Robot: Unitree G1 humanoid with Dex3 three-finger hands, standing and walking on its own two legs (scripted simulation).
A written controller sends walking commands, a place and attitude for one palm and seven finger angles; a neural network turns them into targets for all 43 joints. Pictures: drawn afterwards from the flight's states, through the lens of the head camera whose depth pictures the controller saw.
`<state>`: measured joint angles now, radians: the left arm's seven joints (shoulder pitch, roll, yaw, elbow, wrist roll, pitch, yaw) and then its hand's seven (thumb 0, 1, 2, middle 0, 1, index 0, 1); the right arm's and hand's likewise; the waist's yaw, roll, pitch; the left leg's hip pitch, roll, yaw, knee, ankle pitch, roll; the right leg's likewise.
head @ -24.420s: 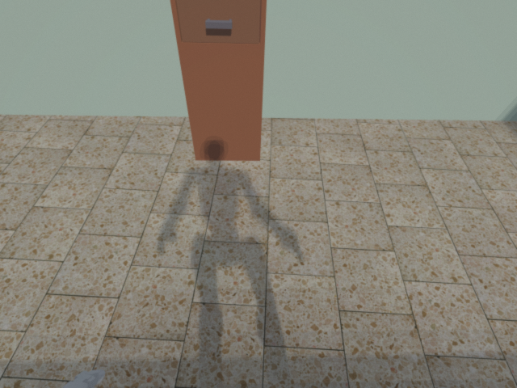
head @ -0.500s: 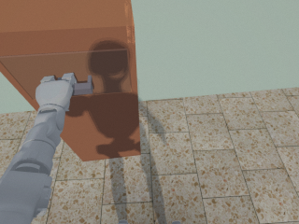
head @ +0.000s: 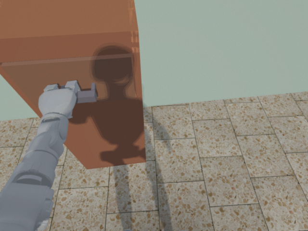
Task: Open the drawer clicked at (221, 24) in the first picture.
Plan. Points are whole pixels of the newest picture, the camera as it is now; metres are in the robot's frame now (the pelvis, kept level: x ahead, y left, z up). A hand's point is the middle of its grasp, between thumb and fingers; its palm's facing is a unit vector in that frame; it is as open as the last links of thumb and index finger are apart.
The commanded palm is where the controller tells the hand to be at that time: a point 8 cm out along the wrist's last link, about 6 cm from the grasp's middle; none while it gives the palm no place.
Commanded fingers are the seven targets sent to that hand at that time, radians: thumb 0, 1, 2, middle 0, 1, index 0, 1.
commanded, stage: pull the drawer open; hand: left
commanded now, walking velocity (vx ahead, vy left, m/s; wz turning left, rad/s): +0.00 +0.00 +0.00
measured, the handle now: (77, 92) +0.50 +0.23 +0.04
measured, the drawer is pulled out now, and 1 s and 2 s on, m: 0.01 0.13 0.25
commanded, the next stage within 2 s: none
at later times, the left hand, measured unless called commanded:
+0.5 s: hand (63, 136) +0.36 +0.24 +0.02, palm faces +0.00 -0.06 -1.00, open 5.9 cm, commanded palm +0.33 +0.24 +0.07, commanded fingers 0.00 0.90 0.90 -0.40 -1.35 -0.40 -1.35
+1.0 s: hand (61, 153) +0.31 +0.24 +0.02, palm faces +0.00 -0.07 -1.00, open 5.9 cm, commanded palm +0.28 +0.23 +0.07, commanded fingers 0.00 0.90 0.90 -0.40 -1.35 -0.40 -1.35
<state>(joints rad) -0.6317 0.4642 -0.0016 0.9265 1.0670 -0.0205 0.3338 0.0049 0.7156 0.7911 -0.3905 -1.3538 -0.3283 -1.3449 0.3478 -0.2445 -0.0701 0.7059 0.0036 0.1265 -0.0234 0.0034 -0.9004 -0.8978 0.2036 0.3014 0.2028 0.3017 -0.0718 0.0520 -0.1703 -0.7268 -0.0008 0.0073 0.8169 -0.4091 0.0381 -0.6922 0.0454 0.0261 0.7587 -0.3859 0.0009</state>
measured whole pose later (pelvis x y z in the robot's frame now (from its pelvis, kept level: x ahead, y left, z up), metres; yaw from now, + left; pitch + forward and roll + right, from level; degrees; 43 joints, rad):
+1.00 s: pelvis +0.00 -0.02 +0.01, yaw +1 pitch +11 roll +0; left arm -0.09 0.38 -0.06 0.38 1.03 0.05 0.33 0.01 0.72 0.81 -0.37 -1.35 -0.34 -1.35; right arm 0.20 -0.24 -0.05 0.66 0.01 0.10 -0.05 0.01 -0.90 -0.90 0.20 0.30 0.20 0.30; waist 0.01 0.05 -0.13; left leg -0.54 -0.01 0.00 0.74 -0.39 0.02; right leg -0.52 0.04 0.02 0.73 -0.40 -0.02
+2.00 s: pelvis +0.01 -0.02 +0.01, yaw +1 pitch +8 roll +0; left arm 0.41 0.35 -0.06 -0.07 1.03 0.07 0.36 0.03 0.73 0.78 -0.38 -1.35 -0.37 -1.35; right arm 0.10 -0.22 -0.01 0.61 -0.02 0.06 -0.02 0.01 -0.90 -0.90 0.20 0.30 0.20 0.30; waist 0.06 0.04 -0.12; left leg -0.49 -0.01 0.01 0.77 -0.42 0.01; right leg -0.49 0.04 0.03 0.78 -0.43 -0.03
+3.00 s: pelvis -0.01 -0.03 +0.00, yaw +2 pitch +8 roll +0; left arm 0.55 0.39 0.00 -0.14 1.01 0.01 0.42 0.00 0.06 0.54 -0.36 -1.27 -0.38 -1.27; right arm 0.11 -0.23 -0.02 0.60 -0.03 0.08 -0.03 0.01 -0.90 -0.90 0.20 0.30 0.20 0.30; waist 0.07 0.05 -0.12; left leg -0.56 -0.01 -0.01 0.84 -0.43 0.00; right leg -0.55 0.04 0.01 0.85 -0.45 -0.03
